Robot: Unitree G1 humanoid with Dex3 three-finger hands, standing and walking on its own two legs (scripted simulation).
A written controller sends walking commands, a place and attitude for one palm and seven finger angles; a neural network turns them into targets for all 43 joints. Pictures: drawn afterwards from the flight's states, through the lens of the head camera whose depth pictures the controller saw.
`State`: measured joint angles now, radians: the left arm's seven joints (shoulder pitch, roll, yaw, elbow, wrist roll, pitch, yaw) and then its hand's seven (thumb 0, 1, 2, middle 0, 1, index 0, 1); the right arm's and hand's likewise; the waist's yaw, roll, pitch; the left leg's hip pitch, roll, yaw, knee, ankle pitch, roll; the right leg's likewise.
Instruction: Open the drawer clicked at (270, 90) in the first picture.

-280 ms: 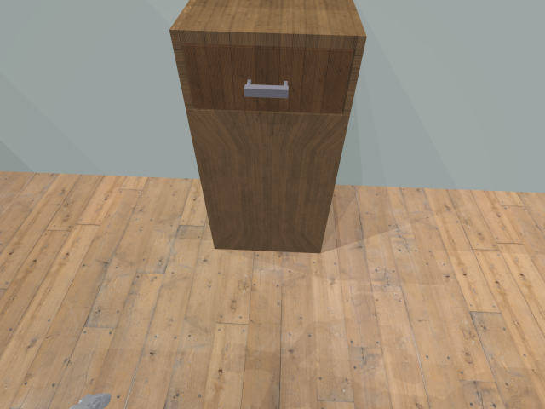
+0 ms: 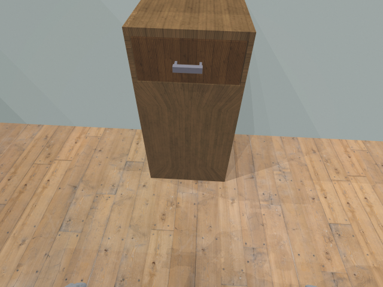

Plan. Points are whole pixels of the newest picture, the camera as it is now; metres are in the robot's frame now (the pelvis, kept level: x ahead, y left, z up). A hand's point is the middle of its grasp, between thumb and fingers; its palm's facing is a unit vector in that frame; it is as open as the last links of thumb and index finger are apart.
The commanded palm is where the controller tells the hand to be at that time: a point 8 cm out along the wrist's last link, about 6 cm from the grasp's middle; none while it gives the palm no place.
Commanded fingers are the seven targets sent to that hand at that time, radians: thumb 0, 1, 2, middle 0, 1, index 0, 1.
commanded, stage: stand and wait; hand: left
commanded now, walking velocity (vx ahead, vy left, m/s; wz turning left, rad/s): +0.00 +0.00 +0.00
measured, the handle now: (187, 66) +0.87 +0.07 +0.04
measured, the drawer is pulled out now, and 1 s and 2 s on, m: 0.00 0.00 0.00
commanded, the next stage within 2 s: look at it before walking up in 0.54 s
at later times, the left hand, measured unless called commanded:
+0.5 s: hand out of the picture +0.06 +0.24 -0.15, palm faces -0.03 -0.94 -0.34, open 7.4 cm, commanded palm none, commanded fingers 0.00 0.90 0.90 -0.20 -0.30 -0.20 -0.30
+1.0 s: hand out of the picture +0.07 +0.24 -0.15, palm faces -0.03 -0.94 -0.33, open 7.4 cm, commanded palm none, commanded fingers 0.00 0.90 0.90 -0.20 -0.30 -0.20 -0.30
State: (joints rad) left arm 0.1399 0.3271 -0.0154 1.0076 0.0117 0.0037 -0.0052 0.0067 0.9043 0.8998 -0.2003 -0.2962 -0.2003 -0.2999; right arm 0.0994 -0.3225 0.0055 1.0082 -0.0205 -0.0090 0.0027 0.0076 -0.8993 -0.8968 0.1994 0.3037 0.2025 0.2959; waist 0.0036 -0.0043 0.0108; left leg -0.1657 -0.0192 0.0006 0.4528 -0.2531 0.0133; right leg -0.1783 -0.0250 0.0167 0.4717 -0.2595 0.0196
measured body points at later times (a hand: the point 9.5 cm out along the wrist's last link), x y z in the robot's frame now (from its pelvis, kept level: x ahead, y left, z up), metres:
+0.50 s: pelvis -0.01 -0.01 +0.00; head -0.01 -0.01 +0.45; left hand +0.06 +0.29 -0.13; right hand +0.05 -0.31 -0.13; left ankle +0.00 +0.11 -0.74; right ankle +0.00 -0.13 -0.74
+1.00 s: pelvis -0.01 -0.01 +0.01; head -0.01 -0.01 +0.46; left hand +0.07 +0.28 -0.13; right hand +0.06 -0.31 -0.13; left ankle +0.00 +0.11 -0.74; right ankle +0.00 -0.13 -0.74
